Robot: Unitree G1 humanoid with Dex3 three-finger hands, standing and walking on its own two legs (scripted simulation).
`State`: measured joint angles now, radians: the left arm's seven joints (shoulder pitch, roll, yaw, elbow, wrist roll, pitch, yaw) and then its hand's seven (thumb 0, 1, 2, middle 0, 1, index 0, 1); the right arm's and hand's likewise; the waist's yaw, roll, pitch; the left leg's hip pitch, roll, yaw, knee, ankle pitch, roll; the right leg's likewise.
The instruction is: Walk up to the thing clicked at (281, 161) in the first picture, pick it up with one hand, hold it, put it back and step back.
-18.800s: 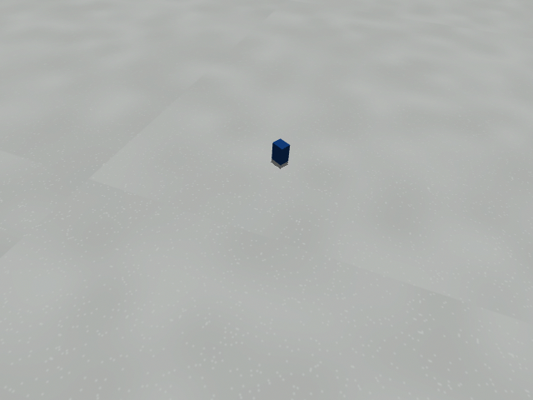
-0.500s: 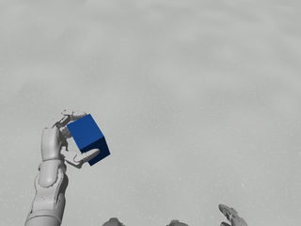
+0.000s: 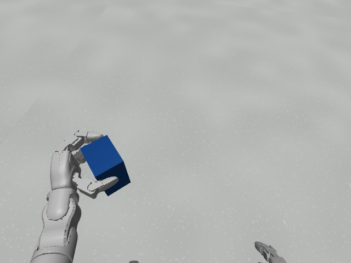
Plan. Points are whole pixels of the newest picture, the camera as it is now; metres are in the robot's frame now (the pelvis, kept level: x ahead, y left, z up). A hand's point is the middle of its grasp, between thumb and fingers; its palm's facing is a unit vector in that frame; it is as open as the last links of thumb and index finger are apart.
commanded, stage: hold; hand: left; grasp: from the side
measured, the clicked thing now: (107, 166) +0.34 +0.16 +0.02
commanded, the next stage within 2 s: none
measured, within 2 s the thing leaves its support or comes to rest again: neither
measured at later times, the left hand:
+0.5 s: hand (92, 164) +0.33 +0.18 +0.05, palm faces +0.17 -0.99 +0.00, open 11.5 cm
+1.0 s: hand (95, 164) +0.32 +0.17 +0.05, palm faces +0.16 -0.99 +0.00, open 11.4 cm
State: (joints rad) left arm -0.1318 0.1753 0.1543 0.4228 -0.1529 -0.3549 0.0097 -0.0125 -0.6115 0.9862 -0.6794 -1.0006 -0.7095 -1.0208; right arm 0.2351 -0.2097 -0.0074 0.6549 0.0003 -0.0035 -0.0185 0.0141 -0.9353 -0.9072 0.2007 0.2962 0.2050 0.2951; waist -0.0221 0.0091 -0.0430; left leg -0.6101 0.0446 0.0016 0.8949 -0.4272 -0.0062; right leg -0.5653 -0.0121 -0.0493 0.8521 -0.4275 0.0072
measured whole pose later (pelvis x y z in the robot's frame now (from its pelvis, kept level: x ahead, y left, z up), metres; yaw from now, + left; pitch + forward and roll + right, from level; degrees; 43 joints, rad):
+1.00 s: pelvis +0.00 +0.00 +0.01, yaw +0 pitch +6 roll -1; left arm -0.11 0.16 0.14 0.41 -0.15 -0.36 0.00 -0.02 -0.61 1.02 -0.67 -1.02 -0.70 -1.04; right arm 0.23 -0.21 -0.01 0.67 0.00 -0.03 -0.02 0.01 -0.93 -0.91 0.20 0.30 0.20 0.29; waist -0.02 0.01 -0.03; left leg -0.54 0.04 0.00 0.84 -0.40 -0.01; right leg -0.50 -0.01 -0.05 0.80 -0.40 0.01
